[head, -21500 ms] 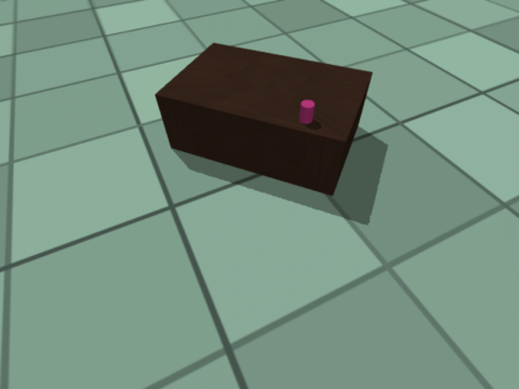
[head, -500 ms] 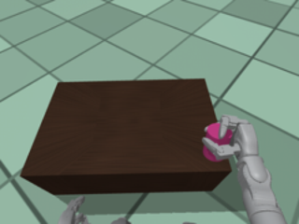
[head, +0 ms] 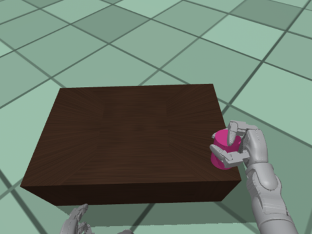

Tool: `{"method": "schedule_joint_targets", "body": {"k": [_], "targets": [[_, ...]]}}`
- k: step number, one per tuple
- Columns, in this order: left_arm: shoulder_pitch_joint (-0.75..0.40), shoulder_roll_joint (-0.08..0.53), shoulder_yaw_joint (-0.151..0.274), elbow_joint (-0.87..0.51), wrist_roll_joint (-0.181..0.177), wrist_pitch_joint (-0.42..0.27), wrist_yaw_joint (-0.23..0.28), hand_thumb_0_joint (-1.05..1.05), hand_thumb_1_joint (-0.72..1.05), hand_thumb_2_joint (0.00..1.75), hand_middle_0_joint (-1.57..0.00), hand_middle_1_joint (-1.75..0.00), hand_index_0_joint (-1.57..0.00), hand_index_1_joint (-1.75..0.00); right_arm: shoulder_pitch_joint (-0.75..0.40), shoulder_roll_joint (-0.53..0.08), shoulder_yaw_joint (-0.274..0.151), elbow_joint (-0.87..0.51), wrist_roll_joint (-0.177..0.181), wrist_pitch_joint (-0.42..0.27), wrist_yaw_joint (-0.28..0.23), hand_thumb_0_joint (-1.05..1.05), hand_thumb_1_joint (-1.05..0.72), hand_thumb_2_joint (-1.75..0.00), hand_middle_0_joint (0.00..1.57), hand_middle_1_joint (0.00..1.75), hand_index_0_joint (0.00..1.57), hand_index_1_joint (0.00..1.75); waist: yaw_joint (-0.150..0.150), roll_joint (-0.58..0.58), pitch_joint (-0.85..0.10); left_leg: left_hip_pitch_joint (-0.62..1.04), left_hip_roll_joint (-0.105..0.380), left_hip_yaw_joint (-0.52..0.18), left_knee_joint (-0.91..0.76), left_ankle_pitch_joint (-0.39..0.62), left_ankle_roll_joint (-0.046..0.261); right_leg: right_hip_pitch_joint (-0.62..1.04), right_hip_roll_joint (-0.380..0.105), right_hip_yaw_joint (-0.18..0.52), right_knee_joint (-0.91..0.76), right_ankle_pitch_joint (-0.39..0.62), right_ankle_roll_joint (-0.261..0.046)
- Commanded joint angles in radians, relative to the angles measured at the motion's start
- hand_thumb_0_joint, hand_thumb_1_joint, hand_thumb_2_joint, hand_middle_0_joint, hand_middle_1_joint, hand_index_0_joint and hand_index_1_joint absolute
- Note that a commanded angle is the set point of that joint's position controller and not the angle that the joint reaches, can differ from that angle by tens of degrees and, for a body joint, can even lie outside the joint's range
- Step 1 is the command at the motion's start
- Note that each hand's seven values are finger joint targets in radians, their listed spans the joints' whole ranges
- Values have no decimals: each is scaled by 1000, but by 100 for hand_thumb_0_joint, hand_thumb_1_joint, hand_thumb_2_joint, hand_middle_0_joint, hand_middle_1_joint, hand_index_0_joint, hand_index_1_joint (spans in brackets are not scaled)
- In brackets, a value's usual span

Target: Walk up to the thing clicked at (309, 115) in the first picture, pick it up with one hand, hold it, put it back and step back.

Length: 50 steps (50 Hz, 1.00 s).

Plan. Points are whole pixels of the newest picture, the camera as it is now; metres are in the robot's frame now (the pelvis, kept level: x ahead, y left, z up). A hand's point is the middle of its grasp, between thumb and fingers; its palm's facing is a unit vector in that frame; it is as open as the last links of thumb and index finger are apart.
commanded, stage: hold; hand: right
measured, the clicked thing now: (224, 149) +0.32 -0.16 +0.02
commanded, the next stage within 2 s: crouch in 0.80 s
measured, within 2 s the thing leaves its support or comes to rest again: neither
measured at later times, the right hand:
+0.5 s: hand (224, 145) +0.31 -0.15 +0.05, palm faces +0.01 +1.00 +0.00, open 5.4 cm
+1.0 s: hand (226, 145) +0.31 -0.16 +0.05, palm faces +0.01 +1.00 +0.00, open 5.4 cm
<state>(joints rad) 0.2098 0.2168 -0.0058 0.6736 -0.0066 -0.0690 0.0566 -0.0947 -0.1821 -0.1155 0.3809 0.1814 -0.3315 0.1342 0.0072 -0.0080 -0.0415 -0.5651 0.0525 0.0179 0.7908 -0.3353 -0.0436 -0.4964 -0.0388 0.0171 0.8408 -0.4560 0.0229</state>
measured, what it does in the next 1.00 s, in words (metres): stands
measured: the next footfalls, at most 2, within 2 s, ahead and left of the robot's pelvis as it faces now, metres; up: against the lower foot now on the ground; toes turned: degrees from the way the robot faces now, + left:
none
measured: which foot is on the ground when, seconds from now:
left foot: down 0.00-1.00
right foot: down 0.00-1.00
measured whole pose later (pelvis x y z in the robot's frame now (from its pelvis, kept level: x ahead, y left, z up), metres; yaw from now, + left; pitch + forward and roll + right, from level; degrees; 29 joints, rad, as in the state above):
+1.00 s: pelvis -0.01 +0.00 +0.00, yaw +0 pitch +6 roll +1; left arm 0.21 0.21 -0.01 0.69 0.00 -0.08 0.06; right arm -0.13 -0.19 -0.12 0.44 0.18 -0.35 0.14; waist 0.01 0.00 -0.04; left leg -0.57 0.05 0.02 0.79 -0.32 -0.04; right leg -0.50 -0.04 0.02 0.84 -0.44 0.02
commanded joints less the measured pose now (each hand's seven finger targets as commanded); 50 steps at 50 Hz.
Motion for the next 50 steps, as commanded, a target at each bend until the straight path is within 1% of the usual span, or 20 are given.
{"method": "schedule_joint_targets", "body": {"k": [1,4,6,7,13,15,19,23,24,26,27,31,33,34,36,39,42,45,46,50], "targets": [[-31,130,51,-118,-5,-44,9,0,88,91,-20,-30,-20,-30,-309,-146,-77,-249,20,-87,-10,0,-39,-131,136,143,138,143,2,-19,-297,211,-40,31,-74,251,43,48,27,-15,-129,313,-15],[-36,130,48,-127,-7,-42,6,0,89,91,-20,-30,-20,-30,-304,-102,-28,-250,23,-88,0,0,-40,-130,136,142,137,142,9,-10,-292,212,-44,39,-66,261,45,57,21,-6,-134,341,-9],[-24,138,55,-126,-7,-40,9,0,88,91,-20,-30,-19,-30,-341,-135,-51,-279,21,-90,0,0,-40,-131,136,143,137,143,9,-20,-336,220,-43,36,-65,283,45,80,23,-8,-130,364,-8],[-34,130,47,-126,-8,-40,6,0,88,91,-20,-30,-20,-30,-275,-104,-31,-209,23,-83,2,0,-40,-131,136,143,138,143,4,-9,-277,213,-43,39,-71,267,46,52,24,-10,-133,342,-9],[-42,129,47,-125,-7,-44,1,0,89,91,-20,-30,-20,-30,-289,-109,-50,-189,28,-82,4,0,-40,-131,136,143,138,143,2,9,-238,184,-44,39,-85,184,44,13,25,-10,-146,243,-19],[-44,124,46,-137,-6,-43,0,0,89,91,-20,-30,-20,-30,-324,-135,-62,-271,26,-97,1,0,-40,-130,135,142,137,142,-11,-5,-320,235,-37,27,-87,220,41,45,33,-20,-133,269,-20],[-42,125,45,-123,-7,-47,6,0,89,91,-19,-30,-20,-30,-306,-98,-37,-209,25,-87,-2,0,-39,-130,135,142,137,142,17,9,-276,200,-39,25,-90,219,38,37,33,-24,-127,255,-24],[-39,129,50,-119,-4,-45,6,0,89,91,-20,-30,-20,-30,-350,-136,-60,-259,20,-94,-8,0,-37,-131,136,143,137,143,7,-8,-284,199,-40,30,-87,213,40,32,29,-16,-135,262,-21],[-36,125,43,-116,-6,-43,7,0,89,91,-20,-30,-20,-30,-307,-118,-56,-166,19,-86,-10,0,-38,-131,136,144,138,144,12,36,-241,200,-40,30,-95,201,39,17,29,-18,-135,244,-23],[-50,123,43,-130,-5,-46,8,0,90,91,-20,-30,-20,-30,-402,-146,-63,-316,24,-103,-9,0,-40,-131,136,143,137,143,1,-22,-313,220,-35,20,-97,199,40,48,33,-22,-134,236,-23],[-55,119,37,-128,-8,-47,8,0,88,91,-20,-30,-19,-30,-318,-117,-54,-186,21,-90,-12,0,-42,-130,136,143,138,143,9,27,-261,213,-38,23,-107,171,38,26,34,-23,-138,208,-26],[-57,127,40,-120,-6,-47,8,0,89,91,-19,-30,-20,-30,-310,-112,-47,-142,18,-89,-5,0,-39,-130,135,142,137,142,16,29,-213,180,-41,28,-105,148,40,6,31,-20,-146,187,-24],[-45,127,43,-126,-5,-51,7,0,89,91,-20,-30,-20,-30,-376,-132,-48,-257,20,-103,-5,0,-38,-130,136,143,137,143,2,-23,-321,217,-39,25,-90,195,43,55,31,-16,-143,241,-18],[-46,127,42,-118,-4,-49,9,0,89,91,-19,-30,-20,-30,-310,-116,-50,-166,20,-93,0,0,-39,-130,136,143,137,143,7,3,-281,198,-40,29,-89,201,41,39,30,-17,-136,247,-20],[-51,125,39,-123,-5,-52,9,0,89,91,-20,-30,-20,-30,-350,-111,-36,-215,26,-96,5,0,-36,-129,135,142,136,142,15,-2,-262,190,-40,28,-93,189,40,30,30,-16,-141,231,-22],[-43,122,40,-118,-4,-52,12,0,89,91,-20,-30,-19,-30,-340,-147,-77,-238,25,-98,-3,0,-36,-130,135,143,137,143,-2,-10,-311,224,-38,25,-97,198,41,47,32,-18,-139,241,-21],[-48,124,40,-116,-5,-52,12,0,89,91,-19,-30,-19,-30,-315,-109,-53,-173,27,-91,0,0,-36,-130,134,142,136,142,15,34,-242,189,-42,31,-95,179,38,15,29,-15,-142,218,-24],[-52,126,41,-125,-4,-53,12,0,88,89,-20,-32,-21,-31,-364,-149,-68,-265,23,-106,-2,0,-33,-129,132,140,134,140,-3,-17,-300,214,-38,25,-95,187,42,43,31,-18,-144,231,-20],[-44,124,39,-122,-5,-53,15,0,91,91,-19,-31,-20,-31,-344,-123,-38,-211,18,-96,1,0,-41,-123,136,137,136,137,12,-7,-295,213,-38,23,-97,201,41,51,32,-20,-139,240,-20],[-25,130,47,-99,0,-54,15,0,91,90,-20,-31,-20,-31,-355,-102,-35,-131,17,-91,8,0,-42,-129,140,143,140,143,31,1,-255,160,-40,31,-73,222,41,26,26,-12,-124,272,-19]]}}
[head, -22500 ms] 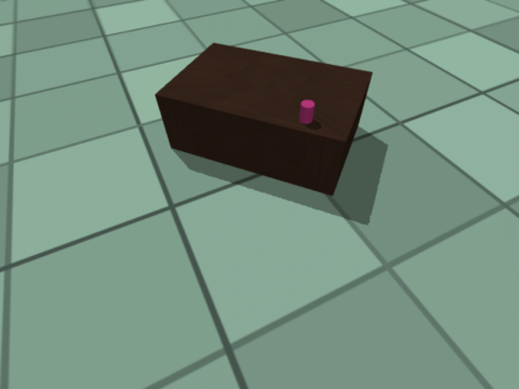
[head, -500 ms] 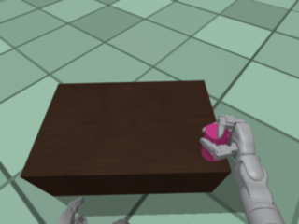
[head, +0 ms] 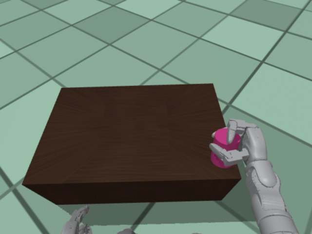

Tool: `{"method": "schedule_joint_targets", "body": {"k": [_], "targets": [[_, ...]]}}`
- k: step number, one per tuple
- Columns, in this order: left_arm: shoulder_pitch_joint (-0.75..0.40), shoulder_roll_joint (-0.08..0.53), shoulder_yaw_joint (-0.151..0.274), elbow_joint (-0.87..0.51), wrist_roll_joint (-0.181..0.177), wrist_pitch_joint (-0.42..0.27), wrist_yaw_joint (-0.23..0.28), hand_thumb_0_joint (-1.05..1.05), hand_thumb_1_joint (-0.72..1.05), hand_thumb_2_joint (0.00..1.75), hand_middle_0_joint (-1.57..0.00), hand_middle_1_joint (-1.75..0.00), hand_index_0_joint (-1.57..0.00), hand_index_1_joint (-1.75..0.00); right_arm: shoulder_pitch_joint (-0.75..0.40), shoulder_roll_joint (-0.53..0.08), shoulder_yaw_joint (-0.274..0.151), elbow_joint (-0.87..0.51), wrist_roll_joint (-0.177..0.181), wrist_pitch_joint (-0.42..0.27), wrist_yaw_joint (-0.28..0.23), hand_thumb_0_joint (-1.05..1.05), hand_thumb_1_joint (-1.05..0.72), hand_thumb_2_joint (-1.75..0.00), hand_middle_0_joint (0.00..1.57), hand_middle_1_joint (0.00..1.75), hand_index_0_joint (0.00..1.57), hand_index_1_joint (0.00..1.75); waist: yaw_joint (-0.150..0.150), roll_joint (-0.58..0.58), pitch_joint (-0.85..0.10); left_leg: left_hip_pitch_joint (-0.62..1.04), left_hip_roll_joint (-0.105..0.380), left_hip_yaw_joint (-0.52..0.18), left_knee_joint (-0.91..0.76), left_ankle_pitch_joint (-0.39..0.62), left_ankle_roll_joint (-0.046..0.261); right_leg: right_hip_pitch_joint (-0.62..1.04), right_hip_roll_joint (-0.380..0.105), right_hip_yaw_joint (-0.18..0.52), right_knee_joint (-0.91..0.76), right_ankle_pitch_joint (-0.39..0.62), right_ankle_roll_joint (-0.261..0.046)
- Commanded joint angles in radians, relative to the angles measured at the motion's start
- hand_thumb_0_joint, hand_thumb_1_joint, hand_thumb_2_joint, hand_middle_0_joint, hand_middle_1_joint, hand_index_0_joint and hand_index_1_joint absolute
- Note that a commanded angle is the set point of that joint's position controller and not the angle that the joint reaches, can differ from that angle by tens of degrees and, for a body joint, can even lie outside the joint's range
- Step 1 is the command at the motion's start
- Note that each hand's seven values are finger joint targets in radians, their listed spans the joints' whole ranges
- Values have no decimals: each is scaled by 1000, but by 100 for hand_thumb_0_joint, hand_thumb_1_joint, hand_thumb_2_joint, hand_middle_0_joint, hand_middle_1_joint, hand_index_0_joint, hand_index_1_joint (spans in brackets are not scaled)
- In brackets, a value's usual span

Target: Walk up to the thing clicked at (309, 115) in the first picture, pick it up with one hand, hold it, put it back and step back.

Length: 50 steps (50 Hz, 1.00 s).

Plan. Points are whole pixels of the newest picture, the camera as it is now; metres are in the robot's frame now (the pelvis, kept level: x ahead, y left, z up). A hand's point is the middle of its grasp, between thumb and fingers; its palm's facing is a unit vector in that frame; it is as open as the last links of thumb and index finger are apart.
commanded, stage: crouch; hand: right
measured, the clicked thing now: (224, 148) +0.32 -0.16 +0.02
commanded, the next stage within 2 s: lower in 1.34 s
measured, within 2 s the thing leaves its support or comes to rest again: neither
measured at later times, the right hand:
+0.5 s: hand (208, 145) +0.39 -0.16 -0.09, palm faces -0.01 +1.00 -0.02, open 5.4 cm
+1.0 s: hand (201, 145) +0.44 -0.16 -0.17, palm faces +0.01 +1.00 -0.02, open 5.4 cm
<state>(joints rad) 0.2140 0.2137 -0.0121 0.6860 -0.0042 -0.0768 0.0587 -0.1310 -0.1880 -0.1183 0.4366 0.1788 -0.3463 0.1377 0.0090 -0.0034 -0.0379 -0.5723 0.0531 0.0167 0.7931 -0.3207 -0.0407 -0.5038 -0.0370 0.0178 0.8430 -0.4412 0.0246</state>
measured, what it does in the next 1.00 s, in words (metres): lowers itself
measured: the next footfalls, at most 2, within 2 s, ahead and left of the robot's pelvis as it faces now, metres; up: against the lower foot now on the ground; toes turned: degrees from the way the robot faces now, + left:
none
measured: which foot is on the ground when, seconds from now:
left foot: down 0.00-1.00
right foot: down 0.00-1.00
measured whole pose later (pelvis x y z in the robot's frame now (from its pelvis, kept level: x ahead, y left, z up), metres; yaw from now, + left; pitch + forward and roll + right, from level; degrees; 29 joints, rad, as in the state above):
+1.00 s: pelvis -0.05 -0.01 -0.18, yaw +0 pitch +31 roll +2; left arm 0.21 0.26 0.01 0.68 0.07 -0.05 -0.04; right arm -0.80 -0.32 -0.34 1.04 0.05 -0.54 0.14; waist 0.14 -0.02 -0.18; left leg -1.64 0.07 -0.01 1.61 -0.52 -0.05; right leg -1.57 0.00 0.06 1.70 -0.67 0.02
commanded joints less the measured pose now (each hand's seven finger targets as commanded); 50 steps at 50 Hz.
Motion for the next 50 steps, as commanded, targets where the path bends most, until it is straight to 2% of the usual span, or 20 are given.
{"method": "schedule_joint_targets", "body": {"k": [1,2,3,4,6,10,12,16,22,25,32,35,36,38,39,40,41,43,45,50], "targets": [[-32,135,55,-107,-1,-48,9,0,91,91,-20,-31,-20,-31,-302,-79,-31,-151,24,-79,5,0,-41,-128,139,142,139,142,31,25,-218,142,-45,40,-69,179,39,-7,21,-6,-132,233,-23],[-42,131,54,-107,0,-48,5,0,90,91,-20,-31,-20,-31,-291,-78,-35,-108,21,-83,7,0,-41,-128,138,142,139,142,23,46,-174,119,-43,36,-67,135,38,-52,23,-8,-125,181,-26],[-29,134,59,-102,4,-48,4,0,91,91,-20,-31,-20,-31,-353,-92,-50,-126,21,-97,9,0,-39,-127,136,140,137,140,37,32,-201,99,-40,28,-61,116,38,-55,26,-9,-109,153,-31],[-35,132,56,-112,6,-52,2,0,91,91,-20,-31,-20,-31,-427,-119,-67,-201,23,-116,8,0,-40,-128,138,141,138,141,21,-13,-271,100,-38,24,-47,111,41,-35,25,-7,-104,150,-29],[-36,140,56,-99,11,-55,-4,0,92,90,-20,-32,-21,-31,-361,-71,-52,5,18,-124,12,0,-42,-129,139,143,139,143,42,34,-162,13,-42,28,-18,43,41,-124,25,1,-84,74,-31],[-7,147,62,-106,22,-60,-12,0,92,90,-20,-31,-21,-30,-563,-134,-75,-71,4,-217,23,0,-38,-132,139,145,140,145,38,-32,-380,-46,-33,5,102,96,44,-147,32,-2,38,127,-26],[7,151,63,-89,26,-58,-19,0,91,90,-20,-32,-21,-31,-496,-109,-92,145,1,-231,23,0,-37,-134,139,147,141,147,56,25,-324,-127,-37,6,170,95,42,-261,34,0,110,124,-27],[49,158,65,-101,41,-55,-30,0,90,90,-20,-31,-21,-30,-678,-207,-146,80,-17,-312,24,0,-36,-140,144,153,146,153,38,-53,-560,-179,-28,-19,293,121,50,-356,40,-11,236,146,-24],[72,189,71,-108,40,-36,-46,0,89,91,-20,-31,-20,-31,-771,-234,-169,209,-29,-327,50,0,-38,-143,147,157,149,157,65,-60,-644,-314,-23,-12,414,104,60,-493,46,-2,357,142,-22],[83,197,76,-105,33,-31,-59,0,89,91,-20,-31,-21,-31,-789,-201,-182,273,-20,-309,47,0,-39,-145,148,159,151,159,91,-6,-672,-332,-22,-6,441,92,56,-555,48,4,403,110,-31],[98,204,81,-94,42,-15,-74,0,91,90,-20,-31,-21,-30,-900,-291,-244,282,-48,-316,36,0,-39,-147,150,161,152,161,101,-17,-718,-386,-18,-14,526,70,60,-701,50,-3,505,68,-39],[106,202,82,-83,50,-12,-77,0,91,90,-20,-31,-21,-30,-955,-269,-227,310,-61,-311,28,0,-40,-148,150,161,153,161,120,-31,-711,-451,-19,-7,548,25,59,-721,50,1,526,28,-39],[108,206,83,-82,51,-11,-77,0,91,90,-20,-31,-21,-30,-967,-307,-257,321,-66,-313,22,0,-41,-148,150,162,153,162,117,-43,-712,-471,-18,-9,563,24,61,-738,49,2,539,28,-38],[110,207,84,-72,56,-7,-79,0,92,90,-20,-31,-21,-30,-974,-280,-234,355,-79,-306,18,0,-41,-148,150,161,152,161,124,-54,-701,-532,-19,0,579,-17,61,-734,48,11,544,-5,-37],[119,209,87,-74,58,-6,-81,0,91,90,-20,-31,-21,-30,-1036,-302,-243,288,-82,-314,16,0,-40,-150,151,163,153,163,127,-103,-752,-543,-17,-1,605,11,66,-720,47,15,556,26,-33],[119,209,84,-73,58,-5,-81,0,92,90,-20,-31,-21,-30,-1042,-287,-231,318,-89,-307,14,0,-41,-149,151,163,154,163,131,-100,-763,-558,-18,6,611,9,66,-700,46,24,554,30,-30],[125,211,86,-65,61,-1,-82,0,91,90,-20,-31,-21,-30,-987,-272,-226,402,-97,-293,11,0,-41,-150,152,164,154,164,135,-75,-710,-580,-19,11,617,-13,65,-737,45,26,558,5,-31],[120,213,85,-78,60,2,-82,0,92,89,-20,-31,-21,-30,-1067,-322,-249,334,-101,-294,2,0,-39,-150,151,163,154,164,133,-99,-756,-588,-17,8,629,-23,64,-743,46,26,573,-8,-32],[128,211,84,-67,64,6,-84,0,92,90,-20,-31,-21,-30,-1087,-295,-230,358,-105,-286,-1,0,-38,-150,151,163,154,164,146,-107,-753,-604,-15,10,641,-36,64,-759,47,28,583,-23,-32],[144,220,85,-57,65,16,-85,0,91,89,-20,-31,-21,-30,-1126,-309,-236,366,-115,-266,-12,0,-42,-151,152,164,155,164,154,-137,-751,-697,-16,19,693,-18,71,-759,43,45,615,15,-24]]}}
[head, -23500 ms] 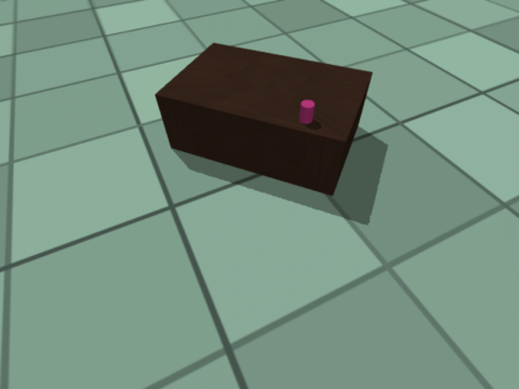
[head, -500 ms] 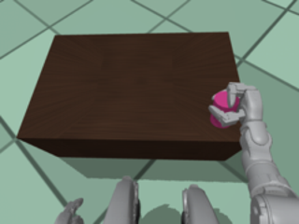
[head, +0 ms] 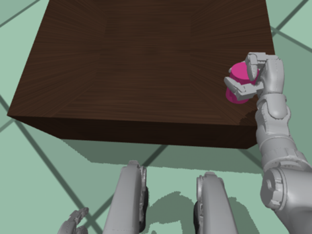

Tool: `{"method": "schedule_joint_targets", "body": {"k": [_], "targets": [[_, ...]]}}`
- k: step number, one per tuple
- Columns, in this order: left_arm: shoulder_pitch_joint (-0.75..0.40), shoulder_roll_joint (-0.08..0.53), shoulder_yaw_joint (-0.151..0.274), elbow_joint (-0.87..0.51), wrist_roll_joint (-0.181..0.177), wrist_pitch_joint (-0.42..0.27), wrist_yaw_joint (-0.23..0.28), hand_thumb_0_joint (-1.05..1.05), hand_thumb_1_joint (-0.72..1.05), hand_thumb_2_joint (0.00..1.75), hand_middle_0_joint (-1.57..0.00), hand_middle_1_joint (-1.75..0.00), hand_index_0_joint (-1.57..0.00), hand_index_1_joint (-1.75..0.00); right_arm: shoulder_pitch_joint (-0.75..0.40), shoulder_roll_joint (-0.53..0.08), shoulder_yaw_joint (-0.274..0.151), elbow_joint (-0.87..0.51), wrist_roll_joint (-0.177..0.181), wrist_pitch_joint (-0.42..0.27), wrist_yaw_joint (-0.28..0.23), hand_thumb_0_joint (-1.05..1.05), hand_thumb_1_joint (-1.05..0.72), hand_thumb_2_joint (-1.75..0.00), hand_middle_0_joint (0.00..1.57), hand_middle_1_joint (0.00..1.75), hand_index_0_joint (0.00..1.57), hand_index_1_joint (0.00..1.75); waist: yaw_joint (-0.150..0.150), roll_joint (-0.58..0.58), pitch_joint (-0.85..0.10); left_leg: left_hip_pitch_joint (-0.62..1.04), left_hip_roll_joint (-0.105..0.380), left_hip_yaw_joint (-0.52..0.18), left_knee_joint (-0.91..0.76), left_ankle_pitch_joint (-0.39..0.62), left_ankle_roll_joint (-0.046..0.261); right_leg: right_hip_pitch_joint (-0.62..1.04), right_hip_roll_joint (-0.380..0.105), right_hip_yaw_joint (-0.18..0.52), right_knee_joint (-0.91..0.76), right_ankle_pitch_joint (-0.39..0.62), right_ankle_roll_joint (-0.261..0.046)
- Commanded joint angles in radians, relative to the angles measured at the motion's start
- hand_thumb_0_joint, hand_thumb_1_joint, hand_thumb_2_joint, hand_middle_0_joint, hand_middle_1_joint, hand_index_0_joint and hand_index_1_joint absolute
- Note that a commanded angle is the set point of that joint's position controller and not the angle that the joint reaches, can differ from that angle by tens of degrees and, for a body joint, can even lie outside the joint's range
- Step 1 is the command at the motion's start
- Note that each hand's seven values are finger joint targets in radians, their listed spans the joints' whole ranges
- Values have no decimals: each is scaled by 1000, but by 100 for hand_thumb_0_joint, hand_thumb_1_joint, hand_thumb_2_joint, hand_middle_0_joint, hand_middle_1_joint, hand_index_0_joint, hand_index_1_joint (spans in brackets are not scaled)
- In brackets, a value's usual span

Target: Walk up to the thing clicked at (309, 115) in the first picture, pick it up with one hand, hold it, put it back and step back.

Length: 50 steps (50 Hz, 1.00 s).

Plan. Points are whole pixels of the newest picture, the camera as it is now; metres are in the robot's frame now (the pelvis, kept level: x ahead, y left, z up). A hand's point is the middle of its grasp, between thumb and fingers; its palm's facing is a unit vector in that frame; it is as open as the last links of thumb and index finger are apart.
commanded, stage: crouch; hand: right
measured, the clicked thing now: (240, 83) +0.49 -0.15 -0.02
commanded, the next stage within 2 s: lower in 0.34 s
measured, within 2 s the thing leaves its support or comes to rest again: neither
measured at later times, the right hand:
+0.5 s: hand (236, 74) +0.52 -0.15 -0.02, palm faces +0.02 +1.00 -0.03, open 5.4 cm
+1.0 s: hand (229, 87) +0.52 -0.15 -0.09, palm faces +0.00 +1.00 -0.03, open 5.3 cm
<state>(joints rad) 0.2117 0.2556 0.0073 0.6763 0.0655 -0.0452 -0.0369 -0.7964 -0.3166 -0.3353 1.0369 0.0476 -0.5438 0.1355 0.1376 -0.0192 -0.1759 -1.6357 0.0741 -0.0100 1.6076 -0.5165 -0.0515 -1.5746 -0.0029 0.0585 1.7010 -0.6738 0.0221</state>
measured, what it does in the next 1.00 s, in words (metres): lowers itself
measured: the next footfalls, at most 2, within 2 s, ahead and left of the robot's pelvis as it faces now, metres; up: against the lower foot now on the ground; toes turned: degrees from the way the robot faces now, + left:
none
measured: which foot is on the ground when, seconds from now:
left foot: down 0.00-1.00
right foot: down 0.00-1.00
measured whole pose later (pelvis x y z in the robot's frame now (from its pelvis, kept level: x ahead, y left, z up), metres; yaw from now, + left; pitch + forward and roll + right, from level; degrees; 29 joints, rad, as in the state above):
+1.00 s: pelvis -0.02 +0.00 -0.09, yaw +0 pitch +36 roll +3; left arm 0.19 0.29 0.00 0.65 0.07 -0.02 -0.05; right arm -0.95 -0.39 -0.38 1.08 0.02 -0.50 0.14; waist 0.17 -0.04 -0.14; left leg -1.98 0.08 -0.03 1.91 -0.55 -0.06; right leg -1.91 0.03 0.07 2.01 -0.72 0.03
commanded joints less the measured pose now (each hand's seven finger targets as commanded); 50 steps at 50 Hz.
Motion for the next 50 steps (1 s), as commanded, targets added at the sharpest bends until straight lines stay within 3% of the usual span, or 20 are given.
{"method": "schedule_joint_targets", "body": {"k": [1,2,3,5,7,9,11,13,15,18,19,22,23,26,28,31,32,33,39,50], "targets": [[128,178,63,-63,-4,-18,11,0,91,90,-20,-31,-21,-30,-536,-223,-38,-312,16,-74,-16,0,-40,-151,152,164,154,164,19,-143,-626,375,-34,43,-123,165,80,311,11,1,-240,230,-24],[139,177,60,-57,-7,-16,9,0,91,90,-20,-31,-21,-30,-444,-187,-27,-158,11,-55,-20,0,-39,-151,152,164,155,164,28,-96,-592,380,-36,46,-130,131,76,277,13,2,-243,186,-29],[133,181,65,-72,-7,-16,10,0,91,90,-20,-31,-21,-30,-473,-197,-39,-231,13,-57,-22,0,-39,-151,152,165,155,165,33,-87,-613,381,-35,47,-117,148,77,260,13,4,-231,200,-30],[130,181,62,-81,-6,-14,10,0,91,90,-20,-31,-21,-30,-504,-220,-39,-240,8,-57,-19,0,-41,-152,153,165,156,165,29,-114,-651,392,-34,41,-108,159,77,252,15,-13,-207,213,-31],[146,186,62,-59,-9,-10,12,0,91,90,-20,-31,-21,-30,-489,-209,-31,-213,10,-48,-16,0,-40,-149,150,162,153,162,37,-111,-624,356,-33,45,-98,150,77,254,14,-2,-208,206,-29],[142,186,60,-79,-9,-13,11,0,91,90,-20,-31,-20,-30,-495,-242,-62,-208,8,-43,-21,0,-38,-150,151,164,154,164,33,-95,-642,371,-33,43,-92,150,76,220,15,-10,-189,202,-34],[147,186,61,-70,-8,-9,12,0,91,90,-20,-31,-21,-30,-533,-231,-45,-231,10,-43,-18,0,-40,-150,152,164,154,164,40,-104,-660,375,-32,40,-84,160,76,216,16,-16,-175,213,-34],[151,190,61,-72,-11,-9,13,0,91,90,-20,-31,-20,-30,-506,-232,-50,-201,11,-30,-18,0,-40,-150,151,164,154,164,38,-92,-627,358,-33,43,-84,136,76,193,15,-14,-179,187,-34],[153,191,60,-71,-12,-7,15,0,91,90,-20,-30,-20,-30,-557,-258,-62,-236,9,-36,-19,0,-40,-149,150,162,153,162,47,-86,-645,356,-31,41,-79,124,72,177,18,-14,-166,172,-38],[156,193,60,-81,-12,-8,15,0,91,90,-20,-31,-20,-30,-520,-260,-65,-209,8,-26,-14,0,-42,-150,152,164,155,164,39,-104,-681,368,-33,36,-67,146,75,172,17,-25,-147,191,-38],[157,192,58,-80,-12,-6,18,0,91,90,-20,-31,-20,-30,-542,-258,-57,-230,6,-26,-11,0,-42,-149,150,162,153,162,50,-89,-686,379,-32,36,-70,149,72,169,18,-24,-141,192,-40],[156,192,56,-72,-10,-7,20,0,91,90,-20,-30,-20,-30,-532,-269,-67,-220,7,-21,-7,0,-43,-148,150,161,152,161,42,-111,-672,365,-31,33,-53,171,74,151,18,-30,-124,210,-39],[162,198,60,-67,-13,-6,20,0,91,90,-20,-30,-20,-30,-574,-262,-65,-250,13,-20,-6,0,-41,-147,148,160,150,160,52,-109,-667,347,-29,34,-51,167,74,160,18,-25,-126,215,-37],[163,189,55,-54,-9,-4,16,0,91,90,-20,-30,-20,-30,-480,-213,-46,-116,12,-12,-4,0,-42,-148,150,161,152,161,60,-79,-571,282,-33,38,-30,127,75,80,16,-24,-103,171,-41],[162,192,53,-71,-7,-6,15,0,90,90,-20,-30,-20,-30,-511,-280,-85,-169,6,-30,-7,0,-45,-149,151,162,154,162,45,-78,-628,297,-33,32,-15,127,73,52,19,-29,-80,168,-43],[160,198,53,-76,-1,-5,12,0,91,89,-20,-30,-20,-30,-530,-284,-78,-187,4,-46,6,0,-45,-149,150,161,153,161,48,-98,-657,285,-30,26,9,134,73,42,22,-37,-52,173,-43],[159,200,54,-69,-4,-6,12,0,90,90,-20,-30,-20,-30,-534,-256,-55,-175,9,-49,12,0,-46,-148,150,161,152,161,55,-105,-643,275,-28,27,16,132,74,41,22,-36,-53,171,-41],[163,203,53,-70,-3,-7,13,0,91,89,-20,-30,-21,-30,-537,-275,-78,-184,13,-54,14,0,-46,-148,150,161,152,161,58,-98,-654,278,-27,29,27,151,74,37,23,-34,-40,187,-41],[175,222,63,-61,2,2,11,0,91,90,-20,-31,-20,-30,-585,-272,-63,-223,1,-58,5,0,-48,-150,151,162,154,162,62,-146,-742,231,-23,39,95,192,77,91,22,-28,7,250,-29],[168,233,59,-58,0,19,4,0,91,90,-20,-30,-21,-30,-604,-275,-62,-173,-9,-37,-7,0,-44,-151,151,164,154,164,78,-129,-679,147,-17,49,144,124,73,-10,30,-27,50,176,-34]]}}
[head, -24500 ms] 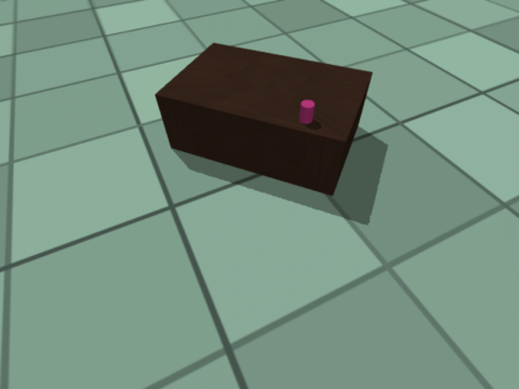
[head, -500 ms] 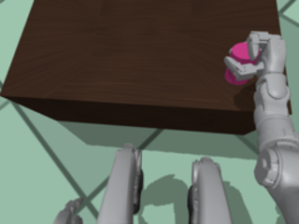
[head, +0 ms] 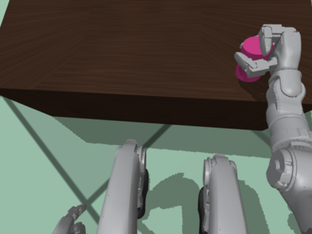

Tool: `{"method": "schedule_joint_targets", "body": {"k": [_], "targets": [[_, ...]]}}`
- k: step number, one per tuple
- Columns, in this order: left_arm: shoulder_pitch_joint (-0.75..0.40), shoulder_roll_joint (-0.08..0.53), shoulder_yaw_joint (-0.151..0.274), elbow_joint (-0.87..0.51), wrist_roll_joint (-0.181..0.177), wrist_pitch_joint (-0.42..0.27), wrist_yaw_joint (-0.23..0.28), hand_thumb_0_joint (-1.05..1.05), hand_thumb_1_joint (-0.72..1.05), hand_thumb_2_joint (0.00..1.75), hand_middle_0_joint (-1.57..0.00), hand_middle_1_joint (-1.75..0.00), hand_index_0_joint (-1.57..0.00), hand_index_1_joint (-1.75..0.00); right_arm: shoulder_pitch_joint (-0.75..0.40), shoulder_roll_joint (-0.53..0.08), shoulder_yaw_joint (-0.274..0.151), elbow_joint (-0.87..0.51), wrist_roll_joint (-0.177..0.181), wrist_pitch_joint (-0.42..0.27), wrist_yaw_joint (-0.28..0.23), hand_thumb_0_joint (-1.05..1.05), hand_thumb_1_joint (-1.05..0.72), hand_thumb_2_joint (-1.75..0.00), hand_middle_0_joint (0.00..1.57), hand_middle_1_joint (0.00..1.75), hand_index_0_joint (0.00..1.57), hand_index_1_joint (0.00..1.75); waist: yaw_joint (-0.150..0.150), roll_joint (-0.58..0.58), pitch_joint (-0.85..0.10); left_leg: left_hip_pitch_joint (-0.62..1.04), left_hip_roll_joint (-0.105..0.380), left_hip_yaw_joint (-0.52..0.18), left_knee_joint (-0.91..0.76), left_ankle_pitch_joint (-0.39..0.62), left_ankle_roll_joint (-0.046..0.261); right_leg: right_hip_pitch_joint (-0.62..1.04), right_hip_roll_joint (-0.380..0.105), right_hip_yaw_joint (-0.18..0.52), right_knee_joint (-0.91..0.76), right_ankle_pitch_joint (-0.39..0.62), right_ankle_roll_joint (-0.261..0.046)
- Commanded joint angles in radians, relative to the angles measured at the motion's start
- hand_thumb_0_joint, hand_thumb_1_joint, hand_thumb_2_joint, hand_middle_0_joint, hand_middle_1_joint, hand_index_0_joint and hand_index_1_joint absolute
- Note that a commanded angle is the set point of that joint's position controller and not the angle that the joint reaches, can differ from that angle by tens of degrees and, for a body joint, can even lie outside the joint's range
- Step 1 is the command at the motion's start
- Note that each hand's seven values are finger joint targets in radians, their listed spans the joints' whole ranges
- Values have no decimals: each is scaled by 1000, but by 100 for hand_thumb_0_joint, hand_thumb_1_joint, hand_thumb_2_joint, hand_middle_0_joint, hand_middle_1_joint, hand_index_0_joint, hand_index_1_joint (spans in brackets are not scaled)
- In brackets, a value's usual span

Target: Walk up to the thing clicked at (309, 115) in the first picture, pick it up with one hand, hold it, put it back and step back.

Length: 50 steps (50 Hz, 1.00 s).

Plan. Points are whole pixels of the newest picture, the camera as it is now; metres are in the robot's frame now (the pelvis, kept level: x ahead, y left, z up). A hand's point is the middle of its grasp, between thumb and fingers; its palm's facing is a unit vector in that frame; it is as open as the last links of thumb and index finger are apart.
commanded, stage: lower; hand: right
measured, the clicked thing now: (252, 60) +0.53 -0.15 -0.03
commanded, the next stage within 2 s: loosen in 0.38 s
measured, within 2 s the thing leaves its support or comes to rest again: rests again in 1.34 s
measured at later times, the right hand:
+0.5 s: hand (252, 54) +0.54 -0.15 -0.02, palm faces -0.01 +1.00 -0.03, open 5.4 cm
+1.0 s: hand (253, 52) +0.54 -0.15 -0.02, palm faces -0.01 +1.00 -0.03, open 12.2 cm
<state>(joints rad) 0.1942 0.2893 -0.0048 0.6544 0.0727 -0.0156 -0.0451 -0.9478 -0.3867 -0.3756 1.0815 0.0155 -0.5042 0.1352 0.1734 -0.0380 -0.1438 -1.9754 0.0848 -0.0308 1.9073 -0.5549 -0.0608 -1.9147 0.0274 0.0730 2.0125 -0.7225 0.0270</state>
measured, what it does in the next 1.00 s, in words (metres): stands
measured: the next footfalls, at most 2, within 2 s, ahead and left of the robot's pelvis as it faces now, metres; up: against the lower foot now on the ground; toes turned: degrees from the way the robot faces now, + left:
none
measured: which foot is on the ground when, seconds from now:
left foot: down 0.00-1.00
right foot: down 0.00-1.00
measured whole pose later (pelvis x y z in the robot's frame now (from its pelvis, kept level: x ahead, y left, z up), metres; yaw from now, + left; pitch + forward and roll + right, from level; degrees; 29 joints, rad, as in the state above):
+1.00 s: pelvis -0.01 -0.01 -0.04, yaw +0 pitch +36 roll +3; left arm 0.21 0.29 -0.05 0.62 0.07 0.02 -0.06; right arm -1.05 -0.42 -0.34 1.13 0.00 -0.48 0.11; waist 0.19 -0.03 -0.14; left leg -2.09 0.09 -0.05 2.01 -0.54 -0.07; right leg -2.04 0.05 0.07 2.12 -0.71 0.02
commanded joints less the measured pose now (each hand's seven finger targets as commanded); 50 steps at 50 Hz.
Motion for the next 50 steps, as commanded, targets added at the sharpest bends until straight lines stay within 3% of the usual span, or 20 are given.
{"method": "schedule_joint_targets", "body": {"k": [1,4,5,8,10,14,15,16,17,23,25,26,29,31,32,34,36,37,39,50], "targets": [[200,196,71,-32,-8,-8,12,0,91,89,-20,-30,-21,-30,-458,-201,-19,-227,22,-78,-8,0,-43,-151,152,164,155,164,46,-104,-721,483,-26,68,-147,171,83,330,1,-44,-253,235,-39],[201,194,67,-38,-7,-3,9,0,91,90,-20,-30,-20,-30,-449,-216,-31,-202,17,-72,-14,0,-43,-151,152,164,155,164,38,-83,-707,491,-27,66,-139,152,81,282,2,-52,-242,208,-42],[193,194,60,-42,-8,-1,7,0,91,89,-20,-30,-21,-30,-454,-204,-14,-187,15,-71,-11,0,-44,-151,152,164,154,164,48,-90,-673,462,-27,70,-138,130,82,269,4,-48,-249,186,-42],[203,202,65,-47,-4,3,6,0,91,89,-20,-30,-20,-30,-496,-229,-22,-231,8,-78,-17,0,-43,-151,151,164,154,164,42,-114,-761,476,-27,66,-123,136,82,298,5,-52,-232,194,-40],[201,202,63,-45,-4,5,7,0,91,89,-20,-30,-21,-30,-495,-203,-5,-215,11,-72,-17,0,-43,-151,151,164,154,164,51,-107,-719,448,-26,70,-118,120,82,276,6,-50,-229,176,-40],[206,212,65,-42,-4,5,8,0,91,89,-20,-30,-20,-30,-502,-233,-13,-207,2,-69,-22,0,-41,-148,148,160,151,160,50,-119,-702,428,-26,70,-117,93,81,258,7,-54,-224,139,-44],[209,204,57,-36,-7,4,7,0,91,90,-20,-30,-20,-30,-490,-180,15,-173,8,-62,-20,0,-42,-148,148,161,151,161,67,-103,-669,412,-26,75,-113,94,80,252,8,-51,-223,140,-43],[204,209,59,-39,-8,4,7,0,91,89,-20,-30,-21,-30,-476,-172,20,-153,9,-57,-18,0,-41,-147,147,159,150,159,67,-87,-656,389,-27,79,-106,82,82,242,7,-42,-227,127,-44],[208,212,62,-33,-6,5,8,0,91,89,-20,-30,-21,-30,-496,-196,9,-175,7,-61,-19,0,-41,-146,146,158,149,158,62,-106,-657,376,-26,75,-103,84,83,239,7,-47,-214,128,-44],[211,205,45,-37,-8,12,5,0,91,89,-20,-30,-20,-30,-480,-179,26,-109,6,-52,-18,0,-42,-143,145,155,147,155,72,-73,-611,372,-26,74,-92,86,81,180,12,-54,-194,127,-48],[206,204,40,-46,-7,12,2,0,90,89,-21,-30,-21,-30,-495,-215,5,-124,-2,-56,-23,0,-33,-133,142,148,145,148,60,-100,-628,356,-25,74,-85,68,83,184,13,-54,-197,107,-47],[205,205,37,-44,-8,12,3,0,95,87,-21,-31,-22,-29,-471,-173,28,-72,-1,-50,-21,0,-25,-125,139,140,140,140,78,-75,-595,343,-26,77,-93,52,80,179,14,-53,-197,85,-50],[204,212,41,-52,-9,15,1,0,95,87,-21,-31,-22,-29,-479,-197,27,-102,-2,-48,-23,0,-8,-101,129,116,130,116,62,-91,-617,364,-25,70,-91,51,81,182,15,-62,-199,86,-49],[212,210,41,-57,-9,17,-1,0,95,87,-21,-31,-22,-29,-499,-193,27,-119,-6,-42,-23,0,0,-85,124,104,124,104,70,-82,-652,369,-26,74,-85,74,80,197,14,-56,-190,112,-48],[210,207,39,-55,-8,18,0,0,95,87,-21,-31,-22,-29,-506,-174,45,-107,-6,-39,-20,0,2,-77,123,99,123,99,86,-86,-644,361,-26,77,-87,69,80,193,14,-56,-189,105,-49],[206,197,31,-55,-10,20,1,0,95,87,-21,-31,-22,-29,-490,-188,39,-87,-5,-32,-22,0,10,-61,119,90,118,90,72,-75,-617,370,-26,72,-95,47,79,154,16,-62,-190,75,-52],[205,195,28,-59,-11,19,-2,0,93,89,-20,-30,-21,-30,-505,-195,38,-101,-8,-32,-23,0,22,-52,103,78,102,78,69,-73,-630,385,-24,72,-94,48,78,156,16,-63,-192,81,-51],[200,198,31,-61,-12,19,-1,0,93,89,-20,-30,-21,-30,-518,-163,59,-96,-7,-28,-22,0,25,-45,95,70,95,70,84,-71,-622,356,-26,76,-95,36,78,163,16,-57,-196,67,-51],[197,204,28,-62,-14,20,-2,0,92,89,-20,-30,-21,-30,-499,-177,48,-89,-6,-26,-24,0,32,-36,83,59,83,59,73,-102,-610,333,-24,79,-81,39,81,184,15,-45,-206,69,-45],[203,197,24,-76,-13,29,-6,0,89,91,-20,-30,-20,-31,-460,-178,35,-114,-8,-17,-37,0,41,-27,45,36,45,36,60,-105,-639,346,-25,82,-69,92,86,221,12,-41,-204,141,-41]]}}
